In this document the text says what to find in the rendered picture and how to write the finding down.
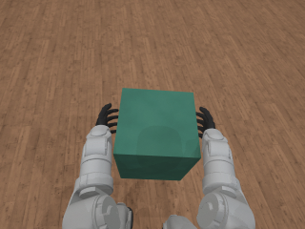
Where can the right robot upper arm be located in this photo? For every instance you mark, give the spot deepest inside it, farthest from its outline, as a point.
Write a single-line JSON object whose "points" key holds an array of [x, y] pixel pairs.
{"points": [[219, 211]]}

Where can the robot right thigh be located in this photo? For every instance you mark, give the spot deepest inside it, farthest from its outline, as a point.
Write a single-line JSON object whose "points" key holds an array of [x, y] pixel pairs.
{"points": [[178, 222]]}

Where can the robot right hand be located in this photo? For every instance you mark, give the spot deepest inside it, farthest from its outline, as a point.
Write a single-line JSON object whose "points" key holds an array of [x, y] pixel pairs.
{"points": [[207, 122]]}

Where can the left robot forearm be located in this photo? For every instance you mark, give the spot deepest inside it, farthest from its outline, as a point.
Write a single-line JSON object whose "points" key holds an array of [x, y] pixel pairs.
{"points": [[95, 177]]}

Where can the carton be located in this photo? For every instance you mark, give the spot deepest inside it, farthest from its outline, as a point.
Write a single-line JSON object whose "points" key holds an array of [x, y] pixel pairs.
{"points": [[156, 135]]}

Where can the right robot forearm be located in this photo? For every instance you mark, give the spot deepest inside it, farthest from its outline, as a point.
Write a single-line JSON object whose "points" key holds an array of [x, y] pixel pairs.
{"points": [[218, 165]]}

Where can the left robot upper arm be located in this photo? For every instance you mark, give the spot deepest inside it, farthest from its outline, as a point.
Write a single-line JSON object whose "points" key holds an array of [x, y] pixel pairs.
{"points": [[97, 212]]}

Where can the robot left hand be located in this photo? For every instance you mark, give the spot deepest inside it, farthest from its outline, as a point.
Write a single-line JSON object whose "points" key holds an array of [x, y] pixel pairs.
{"points": [[103, 117]]}

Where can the left robot shin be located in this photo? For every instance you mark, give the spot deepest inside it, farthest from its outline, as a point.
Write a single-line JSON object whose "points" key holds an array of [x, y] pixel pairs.
{"points": [[121, 203]]}

